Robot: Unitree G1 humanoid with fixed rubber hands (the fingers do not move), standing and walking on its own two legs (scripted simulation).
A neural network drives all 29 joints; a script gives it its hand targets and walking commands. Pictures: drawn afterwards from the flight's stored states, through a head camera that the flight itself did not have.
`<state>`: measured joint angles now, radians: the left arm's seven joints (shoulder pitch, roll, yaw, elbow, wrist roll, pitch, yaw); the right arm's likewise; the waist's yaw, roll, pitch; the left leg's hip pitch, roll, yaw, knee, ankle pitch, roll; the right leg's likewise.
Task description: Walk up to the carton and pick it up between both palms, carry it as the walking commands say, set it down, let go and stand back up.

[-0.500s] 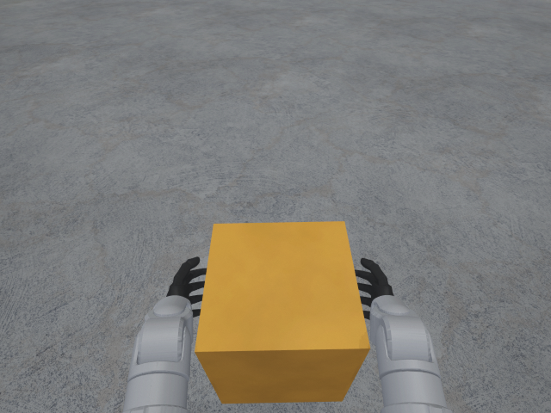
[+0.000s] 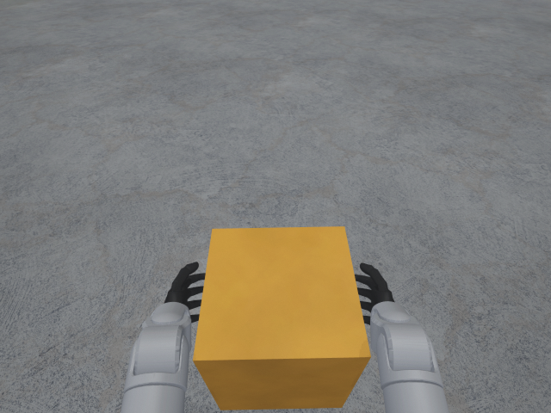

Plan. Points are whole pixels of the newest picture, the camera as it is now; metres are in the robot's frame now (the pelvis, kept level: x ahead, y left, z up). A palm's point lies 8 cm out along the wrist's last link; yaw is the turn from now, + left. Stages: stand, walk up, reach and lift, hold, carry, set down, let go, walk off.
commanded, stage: reach and lift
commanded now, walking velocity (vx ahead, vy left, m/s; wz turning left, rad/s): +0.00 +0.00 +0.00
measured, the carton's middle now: (279, 322) +0.30 +0.00 -0.03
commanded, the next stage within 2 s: hold in 0.26 s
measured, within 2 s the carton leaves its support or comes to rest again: neither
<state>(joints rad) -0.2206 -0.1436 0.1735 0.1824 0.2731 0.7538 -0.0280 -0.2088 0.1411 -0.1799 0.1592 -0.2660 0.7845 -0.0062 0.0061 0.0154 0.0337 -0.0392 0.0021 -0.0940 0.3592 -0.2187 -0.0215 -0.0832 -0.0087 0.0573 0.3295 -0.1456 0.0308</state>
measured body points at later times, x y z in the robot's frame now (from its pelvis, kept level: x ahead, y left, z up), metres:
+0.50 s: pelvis -0.01 +0.00 +0.00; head -0.04 -0.01 +0.45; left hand +0.28 +0.15 +0.03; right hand +0.28 -0.15 +0.03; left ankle -0.01 +0.14 -0.75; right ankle +0.03 -0.14 -0.75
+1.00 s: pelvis -0.01 +0.00 +0.00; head -0.05 -0.01 +0.45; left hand +0.27 +0.15 +0.03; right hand +0.27 -0.15 +0.02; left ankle -0.01 +0.14 -0.75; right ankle +0.03 -0.14 -0.75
